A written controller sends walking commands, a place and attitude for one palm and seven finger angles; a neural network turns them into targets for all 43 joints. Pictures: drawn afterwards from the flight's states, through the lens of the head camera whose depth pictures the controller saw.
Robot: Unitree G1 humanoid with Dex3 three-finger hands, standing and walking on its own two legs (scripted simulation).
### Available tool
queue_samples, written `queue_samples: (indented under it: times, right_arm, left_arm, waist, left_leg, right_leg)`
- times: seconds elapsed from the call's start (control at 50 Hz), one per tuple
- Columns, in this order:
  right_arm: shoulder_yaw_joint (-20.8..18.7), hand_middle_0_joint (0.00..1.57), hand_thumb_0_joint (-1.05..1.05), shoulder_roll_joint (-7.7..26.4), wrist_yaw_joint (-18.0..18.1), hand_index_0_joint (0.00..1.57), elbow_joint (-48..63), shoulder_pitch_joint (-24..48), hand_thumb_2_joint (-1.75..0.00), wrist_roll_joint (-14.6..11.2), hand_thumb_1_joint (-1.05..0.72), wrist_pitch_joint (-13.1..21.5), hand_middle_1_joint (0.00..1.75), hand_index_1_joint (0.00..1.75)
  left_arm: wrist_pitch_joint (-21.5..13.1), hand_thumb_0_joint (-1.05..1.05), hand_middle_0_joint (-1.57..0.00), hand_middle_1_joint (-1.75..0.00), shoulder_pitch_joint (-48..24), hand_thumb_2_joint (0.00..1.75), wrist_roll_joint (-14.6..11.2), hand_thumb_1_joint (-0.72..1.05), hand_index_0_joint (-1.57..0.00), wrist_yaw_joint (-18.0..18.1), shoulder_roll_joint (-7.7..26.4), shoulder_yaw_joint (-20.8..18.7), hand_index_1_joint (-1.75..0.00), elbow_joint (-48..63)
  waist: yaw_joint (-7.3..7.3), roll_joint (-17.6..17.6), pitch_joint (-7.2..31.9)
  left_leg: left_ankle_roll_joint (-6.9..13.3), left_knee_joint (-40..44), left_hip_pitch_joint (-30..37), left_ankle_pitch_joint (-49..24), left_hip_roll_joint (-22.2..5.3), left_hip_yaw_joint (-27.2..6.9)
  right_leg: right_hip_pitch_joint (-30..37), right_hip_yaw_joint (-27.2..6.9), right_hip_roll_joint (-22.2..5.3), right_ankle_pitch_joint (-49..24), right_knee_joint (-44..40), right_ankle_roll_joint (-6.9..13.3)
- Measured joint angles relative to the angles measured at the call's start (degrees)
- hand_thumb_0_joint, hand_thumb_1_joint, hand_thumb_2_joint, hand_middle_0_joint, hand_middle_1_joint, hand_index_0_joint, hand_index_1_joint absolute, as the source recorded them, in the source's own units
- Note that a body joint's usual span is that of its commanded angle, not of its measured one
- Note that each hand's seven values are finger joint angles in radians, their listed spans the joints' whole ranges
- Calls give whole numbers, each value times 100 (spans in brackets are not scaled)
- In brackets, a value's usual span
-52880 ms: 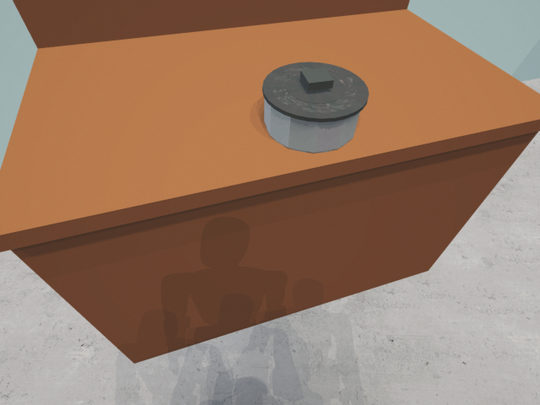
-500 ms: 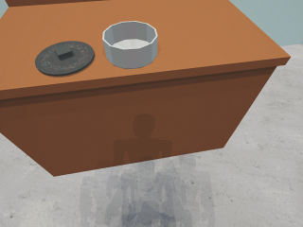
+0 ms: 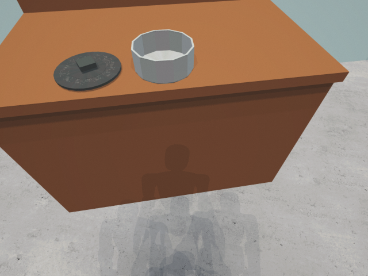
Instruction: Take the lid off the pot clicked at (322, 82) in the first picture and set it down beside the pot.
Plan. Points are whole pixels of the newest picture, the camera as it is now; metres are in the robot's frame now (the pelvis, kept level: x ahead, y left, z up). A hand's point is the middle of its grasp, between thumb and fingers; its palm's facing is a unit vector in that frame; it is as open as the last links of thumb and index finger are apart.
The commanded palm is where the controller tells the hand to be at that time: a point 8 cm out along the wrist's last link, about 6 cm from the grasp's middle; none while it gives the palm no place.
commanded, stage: look to check the result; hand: left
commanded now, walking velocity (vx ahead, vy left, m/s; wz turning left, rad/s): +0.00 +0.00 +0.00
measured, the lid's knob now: (86, 63) +0.70 +0.34 +0.08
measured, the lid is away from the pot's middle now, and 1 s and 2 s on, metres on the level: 0.25 0.25 0.25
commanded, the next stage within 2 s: stand and wait in 0.14 s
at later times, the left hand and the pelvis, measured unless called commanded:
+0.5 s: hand out of the picture -0.02 +0.16 -0.18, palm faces +0.03 -0.98 -0.18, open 7.4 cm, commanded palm none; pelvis -0.01 +0.00 +0.00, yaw +0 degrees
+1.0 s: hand out of the picture -0.02 +0.16 -0.18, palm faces +0.03 -0.98 -0.18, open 7.4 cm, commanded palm none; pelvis -0.01 +0.00 +0.00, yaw +0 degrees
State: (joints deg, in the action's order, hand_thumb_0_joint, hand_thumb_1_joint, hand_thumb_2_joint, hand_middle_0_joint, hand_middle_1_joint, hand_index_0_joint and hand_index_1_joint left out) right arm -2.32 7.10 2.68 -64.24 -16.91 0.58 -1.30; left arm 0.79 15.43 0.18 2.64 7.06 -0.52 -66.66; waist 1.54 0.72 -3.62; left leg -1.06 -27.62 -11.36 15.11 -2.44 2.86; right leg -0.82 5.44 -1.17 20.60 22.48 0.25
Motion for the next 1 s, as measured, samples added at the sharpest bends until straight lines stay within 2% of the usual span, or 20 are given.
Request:
queue_samples:
  times: [1.0]
  right_arm:
    - [2, 20, 1, -66, 16, 19, -66, 17, -90, 4, -91, 53, 30, 30]
  left_arm:
    - [-67, 0, -20, -30, 105, 90, 4, 91, -20, 17, -36, -21, -30, 51]
  waist:
    - [-25, -60, 76]
  left_leg:
    - [16, 53, -74, -102, 2, -5]
  right_leg:
    - [-86, 6, 0, -86, -21, -11]
